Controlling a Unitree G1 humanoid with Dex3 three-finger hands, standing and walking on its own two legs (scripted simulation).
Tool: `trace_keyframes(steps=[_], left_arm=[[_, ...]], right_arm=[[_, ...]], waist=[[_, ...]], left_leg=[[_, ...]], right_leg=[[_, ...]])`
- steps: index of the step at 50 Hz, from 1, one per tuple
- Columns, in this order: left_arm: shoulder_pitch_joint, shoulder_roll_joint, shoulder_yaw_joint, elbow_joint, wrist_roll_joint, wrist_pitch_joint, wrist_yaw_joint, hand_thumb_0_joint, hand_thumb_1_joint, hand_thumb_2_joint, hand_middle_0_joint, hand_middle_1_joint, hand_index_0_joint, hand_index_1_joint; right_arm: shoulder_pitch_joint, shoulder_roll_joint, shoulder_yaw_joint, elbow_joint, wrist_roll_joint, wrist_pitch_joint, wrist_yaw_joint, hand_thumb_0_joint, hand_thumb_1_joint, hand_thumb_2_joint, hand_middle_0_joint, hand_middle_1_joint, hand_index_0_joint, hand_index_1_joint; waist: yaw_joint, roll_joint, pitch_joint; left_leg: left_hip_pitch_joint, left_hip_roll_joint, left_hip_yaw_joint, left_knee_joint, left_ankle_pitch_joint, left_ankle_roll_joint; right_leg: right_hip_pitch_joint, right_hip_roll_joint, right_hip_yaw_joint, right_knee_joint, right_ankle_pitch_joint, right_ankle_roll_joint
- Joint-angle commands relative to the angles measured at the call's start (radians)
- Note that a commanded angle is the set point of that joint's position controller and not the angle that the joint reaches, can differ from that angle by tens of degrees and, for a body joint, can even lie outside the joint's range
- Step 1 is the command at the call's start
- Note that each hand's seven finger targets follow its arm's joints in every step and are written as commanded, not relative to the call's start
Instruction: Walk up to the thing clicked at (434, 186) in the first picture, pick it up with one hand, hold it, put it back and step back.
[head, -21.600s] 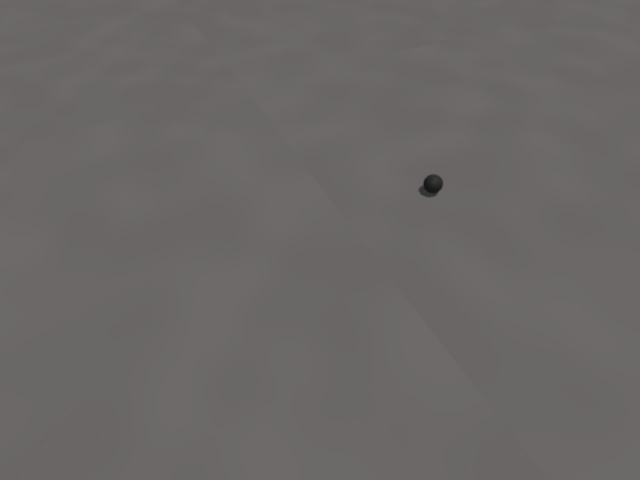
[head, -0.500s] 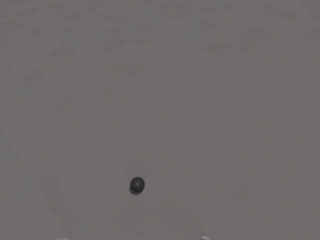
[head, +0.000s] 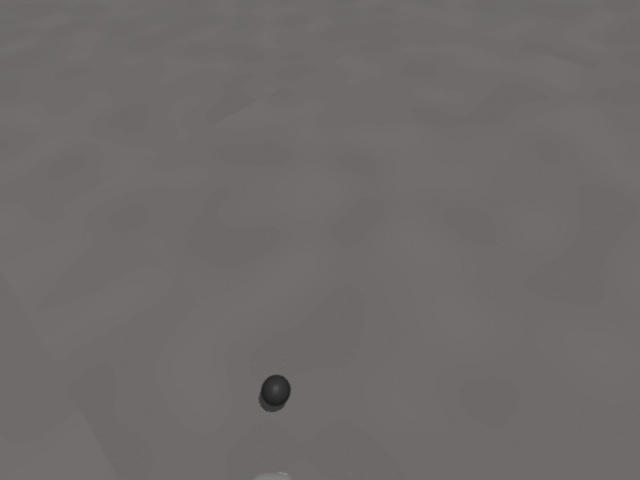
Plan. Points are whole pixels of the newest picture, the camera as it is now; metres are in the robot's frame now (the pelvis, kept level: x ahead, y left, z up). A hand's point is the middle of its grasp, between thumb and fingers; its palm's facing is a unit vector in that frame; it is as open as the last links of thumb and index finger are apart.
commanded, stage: walk up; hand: left
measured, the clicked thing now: (275, 390) +0.46 +0.22 -0.73
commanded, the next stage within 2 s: stand in 0.98 s
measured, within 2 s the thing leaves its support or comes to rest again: neither
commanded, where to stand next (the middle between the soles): +0.07 +0.02 m, yaw -3 degrees
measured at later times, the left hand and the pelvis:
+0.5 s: hand out of the picture +0.07 +0.26 -0.16, palm faces -0.11 -0.92 -0.37, open 7.4 cm; pelvis -0.01 +0.00 -0.01, yaw -6 degrees
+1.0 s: hand (178, 478) +0.14 +0.23 -0.14, palm faces -0.08 -0.93 -0.37, open 7.4 cm; pelvis +0.01 -0.01 +0.00, yaw -4 degrees
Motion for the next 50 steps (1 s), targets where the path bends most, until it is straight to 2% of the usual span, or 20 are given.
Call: trace_keyframes(steps=[1, 3, 6, 11, 15, 18, 19, 20, 21, 22, 24, 27, 29, 31, 32, 36, 38, 40, 44, 50], left_arm=[[-0.149, 0.216, 0.035, -0.107, -0.034, 0.008, 0.024, 0.000, 0.900, 0.900, -0.200, -0.300, -0.200, -0.300], [-0.128, 0.191, 0.028, -0.124, -0.046, 0.035, 0.026, 0.000, 0.900, 0.900, -0.200, -0.300, -0.200, -0.300], [-0.034, 0.223, 0.049, -0.083, -0.037, 0.080, 0.031, 0.000, 0.900, 0.900, -0.200, -0.300, -0.200, -0.300], [-0.019, 0.223, 0.061, -0.095, -0.028, 0.093, 0.015, 0.000, 0.900, 0.900, -0.200, -0.300, -0.200, -0.300], [-0.028, 0.219, 0.068, -0.107, -0.014, 0.079, 0.000, 0.000, 0.900, 0.900, -0.200, -0.300, -0.200, -0.300], [0.064, 0.201, 0.078, -0.051, 0.003, 0.057, 0.004, 0.000, 0.900, 0.900, -0.200, -0.300, -0.200, -0.300], [0.062, 0.241, 0.087, -0.051, 0.015, 0.042, 0.012, 0.000, 0.900, 0.900, -0.200, -0.300, -0.200, -0.300], [0.016, 0.318, 0.104, -0.077, 0.031, 0.031, 0.017, 0.000, 0.900, 0.900, -0.200, -0.300, -0.200, -0.300], [-0.064, 0.382, 0.106, -0.116, 0.026, 0.030, 0.017, 0.000, 0.900, 0.900, -0.200, -0.300, -0.200, -0.300], [-0.132, 0.371, 0.100, -0.138, 0.021, 0.036, 0.012, 0.000, 0.900, 0.900, -0.200, -0.300, -0.200, -0.300], [-0.183, 0.260, 0.074, -0.158, 0.011, 0.035, 0.010, 0.000, 0.900, 0.900, -0.200, -0.300, -0.200, -0.300], [-0.121, 0.251, 0.066, -0.129, -0.012, 0.026, 0.013, 0.000, 0.900, 0.900, -0.200, -0.300, -0.200, -0.300], [-0.113, 0.229, 0.054, -0.144, -0.023, 0.025, 0.012, 0.000, 0.900, 0.900, -0.200, -0.300, -0.200, -0.300], [-0.081, 0.182, 0.043, -0.135, -0.037, 0.028, 0.018, 0.000, 0.900, 0.900, -0.200, -0.300, -0.200, -0.300], [-0.078, 0.197, 0.044, -0.115, -0.024, 0.028, 0.025, 0.000, 0.900, 0.900, -0.200, -0.300, -0.200, -0.300], [-0.026, 0.192, 0.048, -0.072, -0.017, 0.007, 0.015, 0.000, 0.900, 0.900, -0.200, -0.300, -0.200, -0.300], [-0.053, 0.281, 0.061, -0.064, -0.013, -0.005, 0.028, 0.000, 0.900, 0.900, -0.200, -0.300, -0.200, -0.300], [-0.178, 0.299, 0.053, -0.087, -0.011, -0.003, 0.025, 0.000, 0.900, 0.900, -0.200, -0.300, -0.200, -0.300], [-0.223, 0.225, 0.034, -0.069, -0.024, 0.002, 0.024, 0.000, 0.900, 0.900, -0.200, -0.300, -0.200, -0.300], [-0.209, 0.193, 0.019, -0.015, -0.034, 0.012, 0.022, 0.000, 0.900, 0.900, -0.200, -0.300, -0.200, -0.300]], right_arm=[[0.054, -0.134, -0.036, -0.023, 0.017, -0.021, -0.028, 0.000, -0.900, -0.900, 0.200, 0.300, 0.200, 0.300], [0.023, -0.215, -0.051, -0.041, 0.009, -0.023, -0.047, 0.000, -0.900, -0.900, 0.200, 0.300, 0.200, 0.300], [-0.068, -0.301, -0.065, -0.073, 0.017, -0.023, -0.058, 0.000, -0.900, -0.900, 0.200, 0.300, 0.200, 0.300], [-0.050, -0.283, -0.063, -0.092, 0.006, -0.033, -0.074, 0.000, -0.900, -0.900, 0.200, 0.300, 0.200, 0.300], [-0.054, -0.279, -0.066, -0.119, -0.008, -0.029, -0.069, 0.000, -0.900, -0.900, 0.200, 0.300, 0.200, 0.300], [-0.105, -0.248, -0.050, -0.138, -0.004, -0.012, -0.053, 0.000, -0.900, -0.900, 0.200, 0.300, 0.200, 0.300], [-0.091, -0.186, -0.029, -0.138, 0.005, -0.008, -0.050, 0.000, -0.900, -0.900, 0.200, 0.300, 0.200, 0.300], [-0.083, -0.118, -0.006, -0.156, 0.015, -0.010, -0.048, 0.000, -0.900, -0.900, 0.200, 0.300, 0.200, 0.300], [-0.152, -0.155, -0.020, -0.153, 0.014, -0.013, -0.064, 0.000, -0.900, -0.900, 0.200, 0.300, 0.200, 0.300], [-0.128, -0.194, -0.035, -0.124, 0.013, -0.023, -0.063, 0.000, -0.900, -0.900, 0.200, 0.300, 0.200, 0.300], [-0.070, -0.188, -0.028, -0.085, 0.027, -0.042, -0.054, 0.000, -0.900, -0.900, 0.200, 0.300, 0.200, 0.300], [-0.016, -0.133, -0.008, -0.059, 0.023, -0.056, -0.050, 0.000, -0.900, -0.900, 0.200, 0.300, 0.200, 0.300], [0.026, -0.183, -0.025, -0.053, 0.006, -0.066, -0.054, 0.000, -0.900, -0.900, 0.200, 0.300, 0.200, 0.300], [0.042, -0.282, -0.047, -0.056, 0.006, -0.072, -0.048, 0.000, -0.900, -0.900, 0.200, 0.300, 0.200, 0.300], [0.025, -0.298, -0.056, -0.054, 0.010, -0.067, -0.043, 0.000, -0.900, -0.900, 0.200, 0.300, 0.200, 0.300], [-0.093, -0.199, -0.010, -0.078, 0.016, -0.042, -0.037, 0.000, -0.900, -0.900, 0.200, 0.300, 0.200, 0.300], [-0.119, -0.119, 0.016, -0.082, 0.037, -0.029, -0.035, 0.000, -0.900, -0.900, 0.200, 0.300, 0.200, 0.300], [-0.052, -0.137, 0.008, -0.040, 0.034, -0.019, -0.040, 0.000, -0.900, -0.900, 0.200, 0.300, 0.200, 0.300], [-0.040, -0.152, 0.007, 0.009, 0.034, -0.036, -0.033, 0.000, -0.900, -0.900, 0.200, 0.300, 0.200, 0.300], [-0.104, -0.162, 0.018, 0.026, 0.015, -0.034, -0.033, 0.000, -0.900, -0.900, 0.200, 0.300, 0.200, 0.300]], waist=[[-0.085, -0.160, -0.107], [-0.066, -0.061, -0.105], [-0.040, 0.082, -0.118], [-0.037, 0.119, -0.147], [-0.054, 0.142, -0.166], [0.009, 0.105, -0.151], [0.018, -0.026, -0.138], [0.004, -0.261, -0.083], [0.021, -0.243, -0.041], [-0.007, -0.246, -0.001], [-0.064, -0.171, 0.014], [-0.053, -0.207, -0.093], [-0.068, -0.107, -0.156], [-0.057, 0.084, -0.187], [-0.053, 0.113, -0.154], [0.008, 0.083, -0.088], [-0.003, -0.096, -0.067], [-0.060, -0.114, -0.025], [-0.066, -0.152, -0.095], [-0.046, -0.084, -0.133]], left_leg=[[0.252, -0.027, 0.038, -0.247, 0.372, -0.015], [0.247, 0.092, -0.097, -0.252, 0.540, 0.025], [0.053, 0.357, -0.379, -0.369, 0.476, 0.243], [0.184, 0.264, -0.238, -0.270, 0.480, 0.189], [0.169, 0.236, -0.206, -0.259, 0.265, 0.183], [0.016, 0.181, -0.118, -0.147, 0.167, 0.127], [-0.074, 0.130, -0.062, -0.006, 0.167, 0.073], [-0.268, 0.011, 0.024, 0.130, -0.006, -0.001], [-0.192, -0.013, -0.033, 0.145, -0.146, -0.010], [-0.052, 0.011, -0.034, 0.175, -0.127, -0.014], [-0.031, -0.013, 0.043, 0.011, -0.003, -0.004], [0.111, -0.035, 0.082, -0.180, 0.254, 0.005], [0.267, 0.035, -0.038, -0.252, 0.401, 0.057], [0.373, 0.292, -0.372, -0.294, 0.458, 0.231], [0.311, 0.339, -0.420, -0.319, 0.384, 0.276], [0.041, 0.134, -0.112, -0.215, 0.337, 0.081], [-0.076, -0.017, 0.014, -0.037, 0.237, -0.026], [0.086, -0.009, -0.004, -0.058, -0.045, -0.014], [0.197, 0.043, -0.045, -0.241, 0.443, 0.007], [0.255, 0.079, -0.076, -0.307, 0.469, 0.000]], right_leg=[[-0.132, -0.133, 0.080, 0.050, 0.369, -0.090], [-0.202, -0.034, 0.052, 0.157, 0.197, -0.039], [-0.083, 0.027, 0.062, 0.457, -0.353, -0.010], [-0.232, 0.012, 0.120, 0.534, -0.306, -0.028], [-0.159, -0.010, 0.030, 0.312, -0.313, -0.011], [0.069, 0.014, -0.015, -0.051, -0.138, -0.032], [0.138, -0.039, 0.111, -0.145, -0.141, -0.049], [0.139, -0.230, 0.451, -0.208, -0.153, -0.118], [-0.043, -0.332, 0.524, -0.195, -0.186, -0.219], [-0.190, -0.347, 0.501, -0.178, -0.167, -0.243], [-0.069, -0.177, 0.196, -0.052, 0.184, -0.154], [0.021, -0.136, 0.130, 0.059, 0.441, -0.108], [-0.055, -0.108, 0.104, 0.174, 0.331, -0.066], [-0.219, 0.017, -0.005, 0.341, -0.227, -0.022], [-0.208, -0.024, 0.031, 0.306, -0.353, -0.035], [0.066, -0.039, 0.045, -0.056, -0.050, -0.051], [0.098, -0.245, 0.355, -0.176, 0.127, -0.128], [-0.095, -0.301, 0.327, -0.153, 0.085, -0.196], [-0.001, -0.132, 0.099, -0.081, 0.264, -0.053], [0.071, -0.107, 0.094, -0.131, 0.222, -0.020]])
